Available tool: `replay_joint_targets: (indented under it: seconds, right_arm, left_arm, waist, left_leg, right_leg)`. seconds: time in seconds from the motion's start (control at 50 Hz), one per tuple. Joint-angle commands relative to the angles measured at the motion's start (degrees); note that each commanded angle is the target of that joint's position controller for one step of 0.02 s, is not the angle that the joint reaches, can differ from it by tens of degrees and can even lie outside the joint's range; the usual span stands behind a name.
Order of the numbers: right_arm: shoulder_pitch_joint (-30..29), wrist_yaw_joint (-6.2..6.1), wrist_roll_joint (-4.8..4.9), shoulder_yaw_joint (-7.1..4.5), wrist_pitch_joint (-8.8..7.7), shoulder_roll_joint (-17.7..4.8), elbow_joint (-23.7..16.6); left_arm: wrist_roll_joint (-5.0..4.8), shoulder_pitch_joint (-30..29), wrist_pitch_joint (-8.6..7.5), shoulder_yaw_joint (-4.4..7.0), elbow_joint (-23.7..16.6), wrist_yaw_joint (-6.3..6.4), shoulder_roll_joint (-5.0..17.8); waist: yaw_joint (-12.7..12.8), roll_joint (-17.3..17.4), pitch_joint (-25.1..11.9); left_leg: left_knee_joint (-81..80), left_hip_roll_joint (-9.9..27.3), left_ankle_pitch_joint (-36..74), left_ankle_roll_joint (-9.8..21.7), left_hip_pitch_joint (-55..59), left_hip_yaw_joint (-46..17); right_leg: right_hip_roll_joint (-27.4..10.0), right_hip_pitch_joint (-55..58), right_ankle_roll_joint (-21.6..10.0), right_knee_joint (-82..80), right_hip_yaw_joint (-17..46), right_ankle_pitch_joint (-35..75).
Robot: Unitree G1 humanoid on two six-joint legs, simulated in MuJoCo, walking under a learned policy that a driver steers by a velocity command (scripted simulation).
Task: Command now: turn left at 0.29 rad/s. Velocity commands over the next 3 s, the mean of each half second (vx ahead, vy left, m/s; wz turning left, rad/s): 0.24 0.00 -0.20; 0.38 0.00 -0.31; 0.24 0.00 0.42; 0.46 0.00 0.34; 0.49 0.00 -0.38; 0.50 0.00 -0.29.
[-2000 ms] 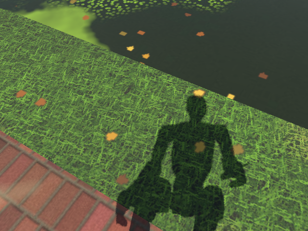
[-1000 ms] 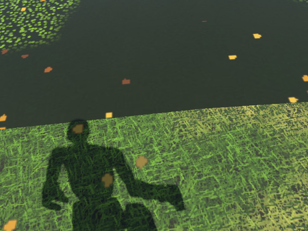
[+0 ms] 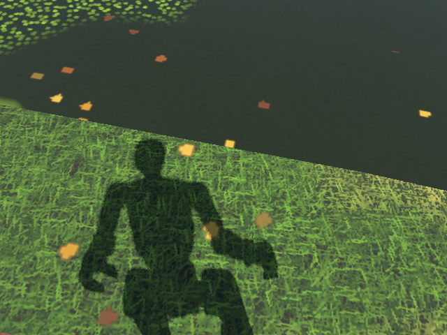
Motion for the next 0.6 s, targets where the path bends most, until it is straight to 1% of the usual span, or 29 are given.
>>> replay_joint_targets:
  seconds: [0.02, 0.04, 0.06, 0.08, 0.1, 0.12, 0.14, 0.16, 0.18, 0.24, 0.28, 0.38, 0.44, 0.48, 0.5, 0.52, 0.54, 0.56, 0.58, 0.6]
  right_arm:
    - [-1.7, -1.29, -0.04, -1.30, -0.73, -6.5, -3.1]
    - [-1.6, -1.37, -0.09, -0.71, -1.05, -5.3, -2.8]
    - [-1.4, -1.48, -0.24, -0.15, -1.45, -4.3, -2.3]
    - [0.3, -1.57, -0.48, 0.17, -1.77, -3.9, -1.2]
    - [2.7, -1.59, -0.80, -0.33, -1.79, -5.6, 0.0]
    - [4.4, -1.58, -1.11, -0.79, -1.70, -7.2, 1.0]
    - [5.4, -1.58, -1.35, -0.94, -1.72, -7.8, 1.7]
    - [6.0, -1.64, -1.48, -1.04, -1.92, -8.1, 2.3]
    - [6.4, -1.76, -1.50, -1.14, -2.31, -8.3, 2.8]
    - [6.4, -2.21, -1.34, -1.25, -3.96, -7.8, 3.8]
    - [6.6, -2.25, -1.25, -1.31, -4.87, -7.4, 4.4]
    - [8.8, -1.79, -1.36, -1.80, -6.20, -7.6, 6.3]
    - [9.4, -1.34, -1.54, -2.11, -6.66, -8.1, 7.2]
    - [9.5, -1.09, -1.62, -2.29, -6.74, -8.7, 7.7]
    - [9.4, -1.02, -1.54, -2.41, -6.63, -9.3, 7.9]
    - [8.8, -0.99, -1.34, -2.52, -6.44, -9.8, 8.0]
    - [8.0, -1.03, -0.92, -2.48, -6.23, -10.2, 8.0]
    - [8.2, -0.99, -0.89, -1.96, -6.09, -9.3, 7.8]
    - [7.4, -0.75, -0.99, -0.87, -5.98, -6.7, 5.2]
    - [5.3, -0.09, -2.02, 0.07, -6.46, -2.7, 1.4]
  left_arm:
    - [0.27, 2.1, -0.59, 1.16, -1.7, -0.75, 5.3]
    - [0.10, 3.4, -0.37, 0.96, -0.7, -1.13, 4.6]
    - [-0.24, 3.7, -0.12, 0.64, -0.1, -1.40, 3.7]
    - [-0.13, 3.7, 0.02, 0.23, 0.4, -1.73, 2.8]
    - [0.24, 2.8, 0.06, 0.21, 0.4, -1.99, 3.0]
    - [0.60, 1.3, 0.02, 0.50, 0.2, -2.23, 4.0]
    - [0.68, -0.1, -0.12, 0.83, -0.1, -2.49, 4.9]
    - [0.58, -1.0, -0.41, 1.07, -0.3, -2.71, 5.3]
    - [0.55, -1.4, -0.81, 1.20, -0.2, -2.87, 5.3]
    - [0.88, -0.9, -2.04, 1.25, 0.5, -3.19, 4.2]
    - [0.93, -1.6, -2.51, 1.21, 0.3, -3.49, 3.5]
    - [0.79, -5.7, -2.92, 0.76, -2.1, -4.82, 2.1]
    - [0.66, -8.6, -3.08, 0.47, -4.1, -5.58, 1.9]
    - [0.65, -9.5, -3.19, 0.41, -5.2, -5.82, 2.1]
    - [0.74, -9.0, -3.26, 0.44, -5.6, -5.81, 2.3]
    - [0.90, -7.2, -3.40, 0.57, -5.5, -5.65, 2.5]
    - [1.22, -2.5, -3.75, 0.94, -4.3, -5.28, 2.7]
    - [1.70, 5.8, -4.22, 2.10, -1.4, -4.61, 4.6]
    - [2.12, 16.4, -4.51, 4.07, 0.3, -3.40, 10.6]
    - [0.78, 16.5, -4.82, 4.47, -0.6, -2.92, 15.6]
  waist:
    - [0.3, 9.3, -5.5]
    - [0.5, 8.3, -7.1]
    - [0.5, 7.6, -7.5]
    - [-0.3, 7.8, -8.0]
    - [-1.8, 9.6, -6.6]
    - [-3.1, 10.7, -4.7]
    - [-3.8, 10.9, -2.5]
    - [-4.0, 10.4, -0.7]
    - [-4.0, 9.4, 0.4]
    - [-3.1, 7.0, 0.8]
    - [-3.1, 6.5, 0.8]
    - [-4.2, 6.9, 1.7]
    - [-4.6, 7.7, 2.3]
    - [-4.4, 8.2, 2.1]
    - [-3.9, 8.5, 1.8]
    - [-2.5, 8.4, 0.9]
    - [0.2, 7.1, -1.5]
    - [3.6, 2.9, -7.0]
    - [8.1, -7.2, -14.3]
    - [5.7, -14.5, -14.9]
  left_leg:
    - [-12.8, 13.7, 30.5, 7.3, 7.2, -12.7]
    - [-12.8, 13.5, 32.0, 6.9, 7.7, -10.8]
    - [-13.3, 13.4, 30.9, 6.4, 7.7, -9.5]
    - [-15.4, 13.2, 21.4, 6.1, 8.6, -9.4]
    - [-18.0, 13.5, 8.9, 6.4, 9.5, -10.8]
    - [-20.5, 14.5, -2.2, 6.8, 10.2, -13.0]
    - [-22.5, 15.8, -9.4, 7.0, 10.6, -14.9]
    - [-23.9, 17.0, -13.0, 7.2, 11.3, -16.0]
    - [-24.7, 18.0, -14.2, 7.3, 12.4, -16.3]
    - [-25.6, 19.4, -13.2, 7.8, 15.2, -14.6]
    - [-25.9, 19.8, -12.2, 8.0, 15.6, -12.8]
    - [-25.6, 20.6, -8.6, 8.1, 14.5, -7.1]
    - [-23.9, 20.3, -4.7, 7.1, 12.8, -2.8]
    - [-21.9, 20.2, -0.2, 6.1, 11.3, -0.2]
    - [-20.0, 20.3, 3.9, 5.6, 10.5, 1.1]
    - [-16.3, 20.1, 11.3, 4.8, 9.2, 3.0]
    - [-8.3, 18.8, 21.8, 3.6, 6.6, 6.5]
    - [5.6, 15.7, 29.5, 1.8, 2.9, 10.9]
    - [26.8, 11.2, 18.0, -1.6, -10.0, 13.9]
    - [39.8, 2.0, -16.4, -3.8, -28.2, 6.6]
  right_leg:
    - [-0.5, -4.4, 0.4, 3.6, 1.8, 5.5]
    - [-0.2, -2.3, 0.7, 2.3, 1.7, 6.5]
    - [-0.2, -0.5, 0.9, -0.7, 1.9, 7.1]
    - [-0.2, 0.4, 1.0, -4.4, 1.6, 7.6]
    - [0.3, -1.0, 0.8, -5.5, 0.9, 7.4]
    - [0.7, -3.6, 0.3, -6.0, 1.2, 7.3]
    - [1.0, -6.1, -0.2, -6.5, 2.2, 7.3]
    - [1.5, -8.4, -0.7, -7.1, 3.6, 7.6]
    - [1.6, -10.4, -1.1, -7.4, 4.8, 8.0]
    - [1.0, -13.8, -1.9, -7.5, 5.4, 9.5]
    - [0.1, -14.8, -1.8, -8.2, 4.5, 10.4]
    - [-1.5, -14.6, -2.1, -13.1, 1.6, 12.1]
    - [-1.9, -11.6, -3.3, -17.2, -0.6, 12.3]
    - [-1.2, -7.8, -4.7, -19.4, -2.8, 11.8]
    - [-0.5, -5.3, -5.6, -20.4, -4.1, 11.0]
    - [1.0, -1.1, -6.6, -22.0, -5.4, 10.2]
    - [3.5, 6.7, -7.7, -25.0, -6.6, 11.3]
    - [5.8, 18.0, -9.1, -27.8, -5.9, 10.8]
    - [-6.0, 31.8, -13.4, -35.2, 13.5, -5.3]
    - [-19.2, 37.7, -18.4, -45.7, 44.4, -10.1]
Next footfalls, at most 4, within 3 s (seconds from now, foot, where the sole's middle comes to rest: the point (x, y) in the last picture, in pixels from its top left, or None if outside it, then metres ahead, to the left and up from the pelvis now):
0.56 right None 0.20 -0.18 -0.77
1.04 left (278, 309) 0.53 -0.18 -0.77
1.58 right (341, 309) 0.54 -0.37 -0.77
2.02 left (259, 231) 0.79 -0.13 -0.77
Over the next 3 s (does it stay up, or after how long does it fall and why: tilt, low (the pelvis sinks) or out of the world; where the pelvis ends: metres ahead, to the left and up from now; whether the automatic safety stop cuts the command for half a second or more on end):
stays up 1.19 -0.28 -0.04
